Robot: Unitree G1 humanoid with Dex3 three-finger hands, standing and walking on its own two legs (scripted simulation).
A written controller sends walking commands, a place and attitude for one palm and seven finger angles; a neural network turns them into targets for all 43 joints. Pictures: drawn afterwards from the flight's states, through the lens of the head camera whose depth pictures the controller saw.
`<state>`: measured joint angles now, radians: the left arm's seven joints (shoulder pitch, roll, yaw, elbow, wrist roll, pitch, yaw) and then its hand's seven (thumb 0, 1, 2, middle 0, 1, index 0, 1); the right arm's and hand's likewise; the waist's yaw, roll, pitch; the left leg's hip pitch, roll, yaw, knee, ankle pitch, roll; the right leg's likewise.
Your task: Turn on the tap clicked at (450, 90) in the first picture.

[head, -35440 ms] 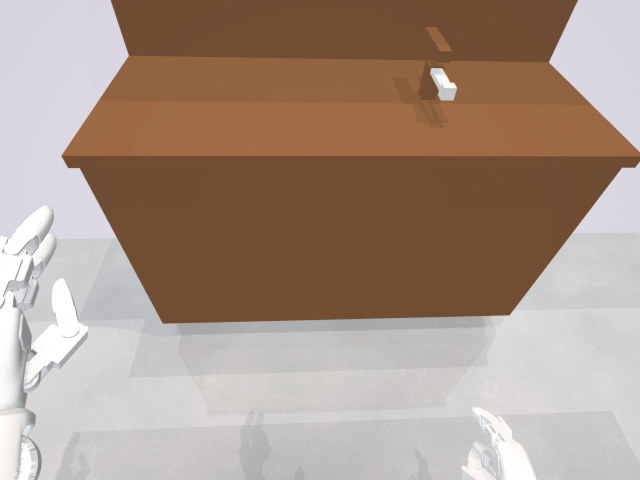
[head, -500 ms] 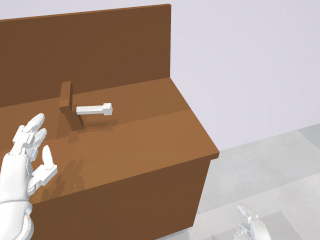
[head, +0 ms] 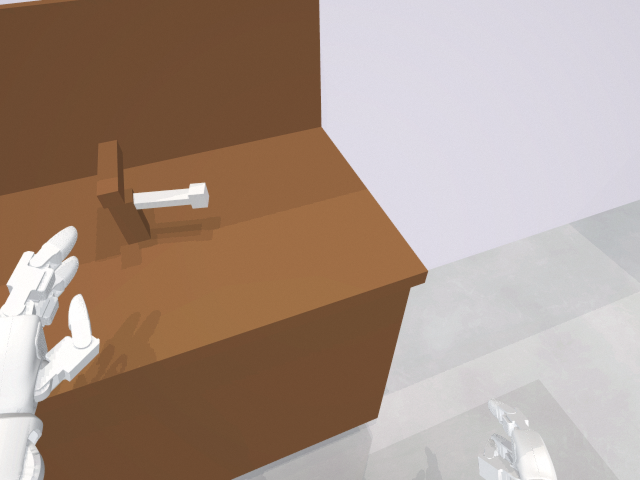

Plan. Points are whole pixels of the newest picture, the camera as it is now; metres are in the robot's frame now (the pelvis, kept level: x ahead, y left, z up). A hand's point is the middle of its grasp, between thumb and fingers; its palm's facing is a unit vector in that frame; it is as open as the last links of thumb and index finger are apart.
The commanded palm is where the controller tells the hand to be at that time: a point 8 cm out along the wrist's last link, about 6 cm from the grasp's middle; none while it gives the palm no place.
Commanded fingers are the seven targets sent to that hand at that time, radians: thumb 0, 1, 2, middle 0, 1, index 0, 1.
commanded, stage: step back with the hand held close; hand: left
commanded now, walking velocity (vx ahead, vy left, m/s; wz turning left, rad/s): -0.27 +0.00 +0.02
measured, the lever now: (198, 195) +0.50 +0.24 +0.08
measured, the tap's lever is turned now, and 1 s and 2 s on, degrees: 76 76 76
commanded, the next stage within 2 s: stop stepping back and stand still in 0.84 s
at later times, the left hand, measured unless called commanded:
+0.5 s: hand (40, 405) +0.15 +0.25 +0.15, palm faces +0.39 -0.84 -0.37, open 7.5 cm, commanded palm +0.09 +0.30 +0.18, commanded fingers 0.00 0.90 0.90 -0.20 -0.30 -0.20 -0.30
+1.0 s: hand out of the picture +0.02 +0.23 +0.16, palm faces +0.32 -0.86 -0.40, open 7.5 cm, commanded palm -0.03 +0.28 +0.18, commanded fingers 0.00 0.90 0.90 -0.20 -0.30 -0.20 -0.30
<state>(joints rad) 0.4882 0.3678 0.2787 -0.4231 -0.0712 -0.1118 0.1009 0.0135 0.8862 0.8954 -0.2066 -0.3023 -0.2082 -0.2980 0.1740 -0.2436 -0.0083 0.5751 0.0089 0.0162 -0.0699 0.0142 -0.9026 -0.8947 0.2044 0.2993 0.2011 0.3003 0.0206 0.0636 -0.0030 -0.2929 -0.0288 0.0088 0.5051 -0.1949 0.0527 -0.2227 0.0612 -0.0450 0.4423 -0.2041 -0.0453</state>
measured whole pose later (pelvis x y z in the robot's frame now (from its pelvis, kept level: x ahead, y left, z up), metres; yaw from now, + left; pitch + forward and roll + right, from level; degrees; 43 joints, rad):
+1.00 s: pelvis -0.19 +0.00 +0.00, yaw +1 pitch +2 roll +1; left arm 0.53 0.39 0.32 -0.59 -0.05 -0.14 0.11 0.01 0.88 0.90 -0.21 -0.30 -0.21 -0.30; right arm 0.17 -0.16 0.01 0.60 0.00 -0.02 -0.06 0.01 -0.90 -0.89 0.21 0.30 0.20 0.30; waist 0.00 -0.04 0.01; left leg -0.50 -0.01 0.01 0.93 -0.42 -0.03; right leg -0.34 0.01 0.04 0.48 -0.17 -0.01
